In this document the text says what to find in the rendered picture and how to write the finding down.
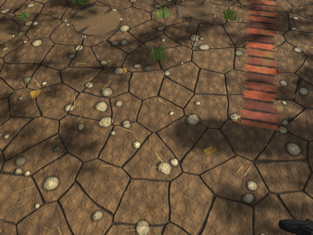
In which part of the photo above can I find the robot right hand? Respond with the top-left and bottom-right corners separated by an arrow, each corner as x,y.
279,219 -> 313,235

